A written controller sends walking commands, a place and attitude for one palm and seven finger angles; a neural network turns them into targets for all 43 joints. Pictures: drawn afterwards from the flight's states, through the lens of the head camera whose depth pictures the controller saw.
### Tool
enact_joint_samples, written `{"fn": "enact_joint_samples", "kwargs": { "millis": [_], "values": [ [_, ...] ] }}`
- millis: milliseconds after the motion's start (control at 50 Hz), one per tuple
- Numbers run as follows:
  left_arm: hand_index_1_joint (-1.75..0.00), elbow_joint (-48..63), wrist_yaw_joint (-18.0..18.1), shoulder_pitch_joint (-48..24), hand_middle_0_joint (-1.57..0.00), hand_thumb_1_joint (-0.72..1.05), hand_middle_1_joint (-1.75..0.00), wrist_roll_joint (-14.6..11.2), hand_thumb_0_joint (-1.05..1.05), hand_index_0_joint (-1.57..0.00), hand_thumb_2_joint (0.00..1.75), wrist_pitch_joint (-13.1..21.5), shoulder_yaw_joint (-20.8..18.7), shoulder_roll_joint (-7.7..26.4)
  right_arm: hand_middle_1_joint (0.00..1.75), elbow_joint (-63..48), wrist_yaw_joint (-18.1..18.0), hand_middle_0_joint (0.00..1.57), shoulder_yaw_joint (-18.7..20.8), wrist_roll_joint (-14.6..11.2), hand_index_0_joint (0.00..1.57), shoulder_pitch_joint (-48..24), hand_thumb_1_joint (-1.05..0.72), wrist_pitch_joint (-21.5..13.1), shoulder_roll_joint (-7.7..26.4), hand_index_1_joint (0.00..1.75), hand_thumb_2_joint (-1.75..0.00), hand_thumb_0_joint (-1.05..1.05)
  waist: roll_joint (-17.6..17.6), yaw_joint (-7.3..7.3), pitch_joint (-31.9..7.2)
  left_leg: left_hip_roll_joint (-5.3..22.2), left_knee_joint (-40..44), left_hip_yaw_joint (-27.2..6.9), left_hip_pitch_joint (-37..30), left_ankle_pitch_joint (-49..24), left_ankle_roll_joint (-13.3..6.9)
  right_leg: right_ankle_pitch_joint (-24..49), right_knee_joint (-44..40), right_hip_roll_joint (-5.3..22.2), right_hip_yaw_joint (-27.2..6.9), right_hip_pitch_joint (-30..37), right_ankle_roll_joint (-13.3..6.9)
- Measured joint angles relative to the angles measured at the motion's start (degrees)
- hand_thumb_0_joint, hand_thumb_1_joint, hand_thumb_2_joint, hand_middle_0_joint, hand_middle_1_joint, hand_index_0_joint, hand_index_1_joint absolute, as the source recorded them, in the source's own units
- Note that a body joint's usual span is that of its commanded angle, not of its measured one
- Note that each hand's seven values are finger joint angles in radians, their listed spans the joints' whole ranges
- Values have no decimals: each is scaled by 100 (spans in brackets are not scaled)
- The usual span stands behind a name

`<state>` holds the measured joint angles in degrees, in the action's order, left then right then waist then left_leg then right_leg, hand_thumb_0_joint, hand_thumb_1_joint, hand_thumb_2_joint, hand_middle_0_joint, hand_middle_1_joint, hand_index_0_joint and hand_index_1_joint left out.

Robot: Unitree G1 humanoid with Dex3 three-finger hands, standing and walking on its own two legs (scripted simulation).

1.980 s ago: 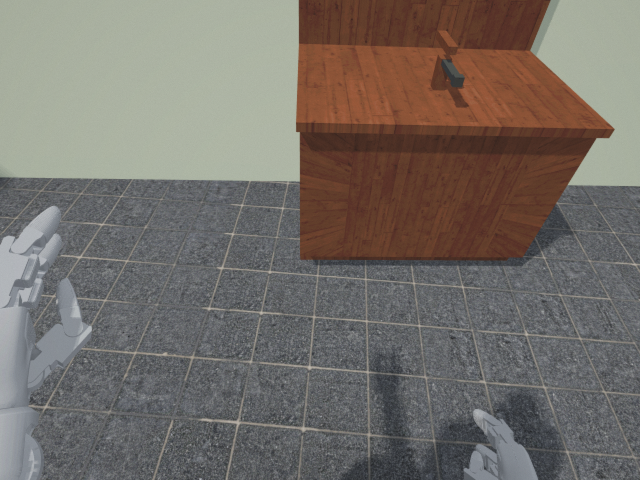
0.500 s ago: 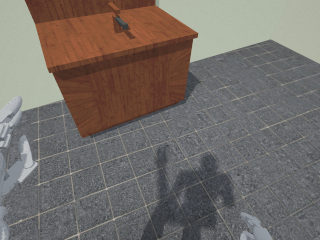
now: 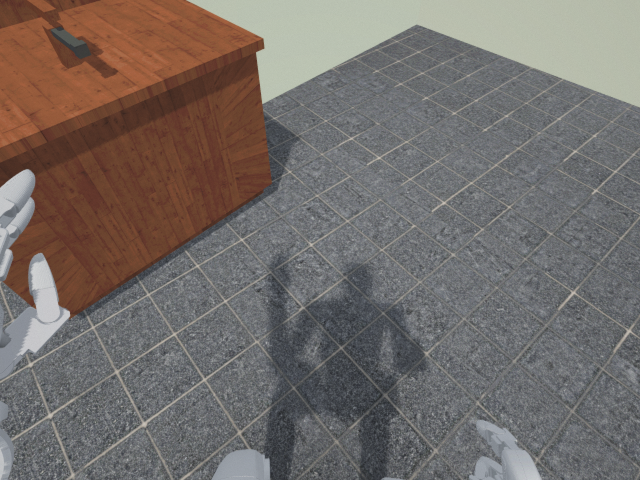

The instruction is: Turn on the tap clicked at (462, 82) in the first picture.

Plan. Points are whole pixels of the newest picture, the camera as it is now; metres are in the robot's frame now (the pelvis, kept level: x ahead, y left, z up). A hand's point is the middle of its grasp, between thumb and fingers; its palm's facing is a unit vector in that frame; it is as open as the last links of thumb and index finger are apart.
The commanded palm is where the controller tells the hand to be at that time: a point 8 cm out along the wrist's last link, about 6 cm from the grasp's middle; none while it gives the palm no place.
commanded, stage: walk to a spot facing it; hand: left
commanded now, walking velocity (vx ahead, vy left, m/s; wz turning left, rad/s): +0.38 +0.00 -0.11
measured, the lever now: (80, 49) +0.98 +0.59 +0.04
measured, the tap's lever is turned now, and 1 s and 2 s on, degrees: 0 0 0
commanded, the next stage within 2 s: turn to face it in 1.02 s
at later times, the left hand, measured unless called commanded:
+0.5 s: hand (158, 170) +0.39 +0.19 +0.19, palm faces +0.33 -0.82 -0.47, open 7.4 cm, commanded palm +0.34 +0.25 +0.20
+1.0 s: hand (219, 66) +0.58 +0.16 +0.21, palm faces +0.27 -0.85 -0.45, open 7.4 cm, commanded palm +0.53 +0.22 +0.20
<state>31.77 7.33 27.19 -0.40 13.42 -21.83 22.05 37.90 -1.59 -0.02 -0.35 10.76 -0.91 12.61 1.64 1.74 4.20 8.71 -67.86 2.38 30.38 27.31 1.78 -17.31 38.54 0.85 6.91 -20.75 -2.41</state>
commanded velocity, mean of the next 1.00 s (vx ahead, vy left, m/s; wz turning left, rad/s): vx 0.36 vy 0.00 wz -0.08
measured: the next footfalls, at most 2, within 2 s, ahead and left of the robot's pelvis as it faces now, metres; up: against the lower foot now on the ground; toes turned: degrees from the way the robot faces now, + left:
left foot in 0.14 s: +0.17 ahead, +0.15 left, +0.00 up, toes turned +9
right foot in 0.44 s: +0.20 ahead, -0.12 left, +0.00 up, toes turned -15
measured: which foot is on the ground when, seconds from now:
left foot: up 0.00-0.12, down 0.14-0.46, up 0.48-0.76, down 0.78-1.00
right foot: down 0.00-0.16, up 0.18-0.42, down 0.44-0.78, up 0.80-1.00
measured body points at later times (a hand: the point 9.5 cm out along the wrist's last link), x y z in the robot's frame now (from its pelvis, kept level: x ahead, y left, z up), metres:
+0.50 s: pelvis +0.16 -0.02 +0.00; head +0.17 -0.04 +0.45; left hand +0.37 +0.23 +0.22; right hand +0.30 -0.23 -0.10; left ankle +0.13 +0.13 -0.69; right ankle +0.16 -0.11 -0.72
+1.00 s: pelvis +0.33 -0.04 +0.01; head +0.36 -0.04 +0.46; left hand +0.56 +0.20 +0.23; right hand +0.48 -0.27 -0.07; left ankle +0.37 +0.09 -0.72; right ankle +0.33 -0.16 -0.67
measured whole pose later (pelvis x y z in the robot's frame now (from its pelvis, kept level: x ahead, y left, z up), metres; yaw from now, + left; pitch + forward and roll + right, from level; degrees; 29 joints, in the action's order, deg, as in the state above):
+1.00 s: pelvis +0.33 -0.04 +0.01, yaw -9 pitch +0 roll +0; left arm 32.9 8.6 26.7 -1.6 13.8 -23.0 22.6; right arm 32.8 -2.3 -0.9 -0.4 9.6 -5.0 7.6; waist 0.2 0.6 3.4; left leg 8.3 -32.4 11.8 17.1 14.8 0.8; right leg -23.4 53.3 5.4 6.7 -27.5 1.3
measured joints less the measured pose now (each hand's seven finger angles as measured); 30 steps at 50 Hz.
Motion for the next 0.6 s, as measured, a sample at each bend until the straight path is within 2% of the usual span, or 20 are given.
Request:
{"fn": "enact_joint_samples", "kwargs": {
  "millis": [60, 140, 160, 180, 220, 260, 300, 360, 420, 440, 460, 480, 540, 580, 600],
  "values": [
    [-31, 226, 52, 302, -21, 88, -30, -17, 2, -22, 90, 27, -36, 60, 30, -68, -96, 20, 41, 28, 20, 110, -90, 41, 66, 30, -90, 1, -201, -18, -111, -55, 1385, 244, -81, -334, -48, 15, -305, 35, -127, 277, 39],
    [-31, 188, 153, 233, -21, 88, -30, -23, 1, -22, 90, 109, -47, 110, 30, -225, -277, 20, 109, 56, 20, 357, -90, -47, 203, 30, -90, 1, -276, -111, -296, -189, 3207, 547, -832, -924, -123, -306, -221, 61, -215, 617, 158],
    [-31, 101, 173, 132, -21, 88, -30, -27, 1, -22, 90, 125, -71, 108, 30, -256, -327, 20, 132, 54, 20, 369, -90, -70, 198, 30, -90, 1, -320, -143, -323, -216, 3261, 592, -919, -1355, -169, -513, -22, 84, -285, 624, 145],
    [-31, -58, 190, -6, -21, 88, -30, -32, 1, -22, 90, 148, -95, 82, 30, -261, -362, 20, 146, 47, 20, 339, -90, -86, 161, 30, -90, 1, -366, -168, -345, -227, 3150, 650, -949, -1471, -192, -841, 391, 90, -361, 537, 143],
    [-30, -497, 198, -301, -21, 88, -30, -14, 1, -22, 90, 144, -117, -10, 30, -239, -375, 20, 130, 46, 20, 249, -91, -137, 34, 30, -90, 1, -362, -144, -415, -215, 3079, 697, -1041, -1313, -214, -1102, 1451, 51, -392, 205, 151],
    [-30, -771, 177, -494, -21, 89, -30, -6, 1, -21, 90, 30, -90, -107, 30, -243, -332, 20, 71, 41, 20, 182, -91, -219, -119, 30, -90, 1, -294, -114, -447, -176, 3229, 698, -1186, -1219, -208, -1069, 2022, 65, -303, -81, 187],
    [-30, -757, 169, -472, -20, 89, -30, -9, 2, -21, 90, -73, -6, -208, 30, -288, -264, 20, -26, 45, 20, 147, -91, -307, -263, 30, -90, 1, -220, -120, -440, -107, 3451, 737, -1361, -1238, -150, -936, 1908, 137, -168, -228, 223],
    [-30, -468, 151, -189, -20, 89, -30, 11, 2, -21, 90, -142, 153, -262, 30, -393, -189, 20, -177, 65, 20, 157, -90, -402, -432, 30, -90, 1, -93, -150, -392, 20, 3669, 825, -1593, -1206, -28, -745, 1005, 228, 63, -181, 275],
    [-30, -264, 139, -6, -20, 89, -30, 28, 2, -21, 90, -144, 204, -109, 30, -475, -162, 20, -259, 72, 20, 206, -90, -407, -536, 30, -90, 1, 23, -185, -314, 144, 3508, 839, -1684, -972, 114, -469, -60, 200, 296, 131, 295],
    [-30, -229, 138, 3, -20, 89, -30, 22, 2, -21, 90, -146, 178, -10, 30, -500, -166, 21, -274, 65, 20, 229, -90, -379, -553, 30, -90, 1, 27, -193, -306, 164, 3302, 822, -1639, -816, 137, -344, -386, 185, 319, 266, 239],
    [-30, -226, 134, -43, -20, 89, -30, 30, 2, -21, 90, -148, 163, 55, 30, -499, -168, 21, -269, 49, 20, 227, -90, -338, -534, 30, -90, 1, 72, -201, -284, 215, 2940, 771, -1510, -617, 41, 63, -412, 167, 353, 277, 119],
    [-30, -262, 126, -131, -21, 89, -30, 29, 2, -21, 90, -155, 176, 61, 30, -421, -168, 21, -249, 31, 20, 186, -90, -287, -480, 30, -90, 1, 127, -219, -254, 198, 2339, 603, -1289, -313, -25, 82, -213, 163, 390, 232, 22],
    [-30, -401, 104, -277, -21, 89, -30, -40, 1, -21, 90, -180, 214, -99, 30, -76, -141, 21, -171, -8, 20, 51, -90, -124, -261, 30, -90, 1, 151, -277, -208, -122, 477, 150, -538, -74, -31, -284, -119, 182, 394, 382, -52],
    [-30, -427, 113, -197, -21, 89, -30, -46, 1, -22, 90, -164, 198, -212, 30, 17, -156, 21, -122, -16, 20, 19, -90, -11, -123, 30, -90, 1, 116, -270, -198, -211, 39, 126, -166, -178, 2, -298, -381, 186, 373, 600, 1],
    [-30, -425, 126, -132, -21, 89, -30, -38, 1, -22, 90, -143, 184, -244, 30, 25, -168, 21, -93, -9, 20, 15, -90, 31, -66, 30, -90, 1, 82, -258, -190, -219, 121, 162, -39, -254, 10, -272, -528, 193, 361, 707, 30]
  ]
}}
